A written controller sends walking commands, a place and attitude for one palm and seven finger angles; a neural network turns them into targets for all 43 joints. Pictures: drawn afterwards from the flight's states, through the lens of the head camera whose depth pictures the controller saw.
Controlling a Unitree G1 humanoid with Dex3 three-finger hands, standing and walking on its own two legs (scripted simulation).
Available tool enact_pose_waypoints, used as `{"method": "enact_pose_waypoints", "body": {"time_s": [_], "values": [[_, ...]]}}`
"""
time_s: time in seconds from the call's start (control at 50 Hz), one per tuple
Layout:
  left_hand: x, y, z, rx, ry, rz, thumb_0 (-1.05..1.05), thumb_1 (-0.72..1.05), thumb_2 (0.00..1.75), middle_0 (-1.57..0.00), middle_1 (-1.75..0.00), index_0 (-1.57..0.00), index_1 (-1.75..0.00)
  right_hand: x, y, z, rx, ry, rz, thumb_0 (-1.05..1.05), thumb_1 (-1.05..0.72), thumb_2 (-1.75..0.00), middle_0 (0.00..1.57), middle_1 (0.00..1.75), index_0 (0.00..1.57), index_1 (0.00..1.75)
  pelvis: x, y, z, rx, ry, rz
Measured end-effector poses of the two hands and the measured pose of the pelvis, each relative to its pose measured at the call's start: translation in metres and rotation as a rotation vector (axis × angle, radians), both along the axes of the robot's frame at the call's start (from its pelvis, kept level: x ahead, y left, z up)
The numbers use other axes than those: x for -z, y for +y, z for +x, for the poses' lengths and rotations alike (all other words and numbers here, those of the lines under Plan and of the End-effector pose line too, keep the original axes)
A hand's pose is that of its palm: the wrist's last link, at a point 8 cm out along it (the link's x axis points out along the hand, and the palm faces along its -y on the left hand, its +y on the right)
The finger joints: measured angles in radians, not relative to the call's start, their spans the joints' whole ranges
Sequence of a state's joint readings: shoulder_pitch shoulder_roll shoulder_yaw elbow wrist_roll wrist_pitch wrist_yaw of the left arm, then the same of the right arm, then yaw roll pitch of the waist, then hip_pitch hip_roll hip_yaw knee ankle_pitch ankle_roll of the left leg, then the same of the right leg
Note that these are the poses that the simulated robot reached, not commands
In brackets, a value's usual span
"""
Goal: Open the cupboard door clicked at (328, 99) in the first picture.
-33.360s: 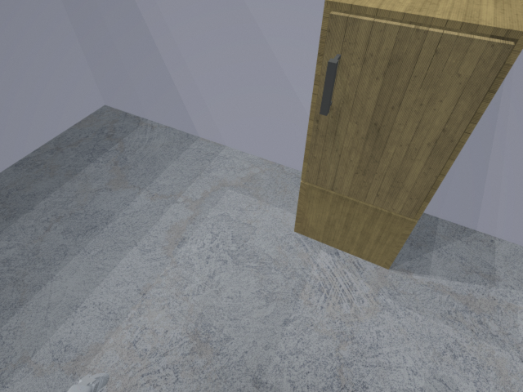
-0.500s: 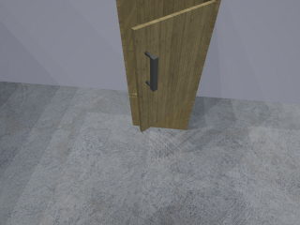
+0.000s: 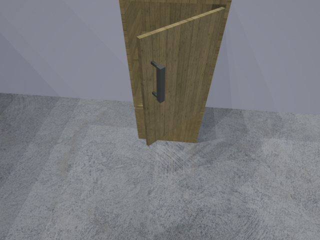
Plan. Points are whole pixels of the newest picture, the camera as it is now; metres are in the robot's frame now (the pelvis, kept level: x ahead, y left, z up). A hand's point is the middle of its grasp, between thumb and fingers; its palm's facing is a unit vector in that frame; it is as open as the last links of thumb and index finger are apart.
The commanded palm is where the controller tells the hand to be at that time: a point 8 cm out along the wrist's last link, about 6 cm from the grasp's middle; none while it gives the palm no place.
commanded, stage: let the arm hang, fingers relaxed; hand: left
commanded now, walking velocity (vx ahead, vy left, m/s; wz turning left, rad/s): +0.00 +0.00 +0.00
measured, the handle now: (157, 82) +0.63 +0.04 +0.02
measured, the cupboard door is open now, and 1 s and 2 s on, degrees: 44 44 44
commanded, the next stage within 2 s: look to check the result in 0.04 s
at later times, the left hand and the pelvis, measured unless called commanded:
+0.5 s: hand out of the picture +0.02 +0.18 -0.17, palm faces +0.04 -0.97 -0.22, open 7.4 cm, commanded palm none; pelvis +0.02 -0.01 +0.00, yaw +0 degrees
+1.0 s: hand out of the picture +0.05 +0.18 -0.17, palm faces +0.00 -0.97 -0.23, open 7.4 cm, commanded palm none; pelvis +0.03 -0.01 +0.00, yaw -3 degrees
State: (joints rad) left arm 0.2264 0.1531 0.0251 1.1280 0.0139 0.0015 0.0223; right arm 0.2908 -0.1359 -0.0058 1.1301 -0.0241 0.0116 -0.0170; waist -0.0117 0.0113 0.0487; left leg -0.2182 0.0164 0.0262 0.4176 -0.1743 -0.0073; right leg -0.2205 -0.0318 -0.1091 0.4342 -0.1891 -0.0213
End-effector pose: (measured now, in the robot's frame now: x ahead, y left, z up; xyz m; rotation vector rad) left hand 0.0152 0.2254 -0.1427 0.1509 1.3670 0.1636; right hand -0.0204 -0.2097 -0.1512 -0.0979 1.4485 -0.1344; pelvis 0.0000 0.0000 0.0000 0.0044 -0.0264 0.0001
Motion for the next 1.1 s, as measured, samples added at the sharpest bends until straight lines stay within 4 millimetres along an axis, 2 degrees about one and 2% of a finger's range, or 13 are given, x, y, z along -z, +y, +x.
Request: {"method": "enact_pose_waypoints", "body": {"time_s": [0.32,0.74,0.94,1.1], "values": [[-0.004,0.0,-0.01,-0.021,0.059,0.014,0.01,0.91,0.9,-0.2,-0.3,-0.2,-0.3,0.0,-0.008,0.028,-0.019,-0.021,-0.005,0.0,-0.91,-0.9,0.2,0.3,0.2,0.29,-0.002,-0.004,0.012,-0.001,-0.001,0.0],[-0.009,0.001,0.024,-0.005,-0.002,0.034,0.01,0.91,0.9,-0.2,-0.3,-0.2,-0.3,-0.004,-0.033,0.057,-0.048,-0.054,-0.042,0.0,-0.91,-0.9,0.2,0.3,0.2,0.29,-0.004,-0.012,0.024,-0.008,-0.004,-0.001],[-0.007,0.0,0.031,0.006,0.017,0.039,0.01,0.91,0.9,-0.2,-0.3,-0.2,-0.3,-0.001,-0.037,0.058,-0.012,-0.054,-0.054,0.0,-0.91,-0.9,0.2,0.3,0.2,0.29,-0.001,-0.015,0.027,0.03,0.004,-0.004],[0.006,0.007,0.046,0.059,0.045,0.015,0.01,0.91,0.9,-0.2,-0.3,-0.2,-0.3,-0.002,-0.036,0.039,0.085,-0.052,-0.096,0.0,-0.91,-0.9,0.2,0.3,0.2,0.29,0.006,-0.007,0.024,0.096,0.018,-0.007]]}}
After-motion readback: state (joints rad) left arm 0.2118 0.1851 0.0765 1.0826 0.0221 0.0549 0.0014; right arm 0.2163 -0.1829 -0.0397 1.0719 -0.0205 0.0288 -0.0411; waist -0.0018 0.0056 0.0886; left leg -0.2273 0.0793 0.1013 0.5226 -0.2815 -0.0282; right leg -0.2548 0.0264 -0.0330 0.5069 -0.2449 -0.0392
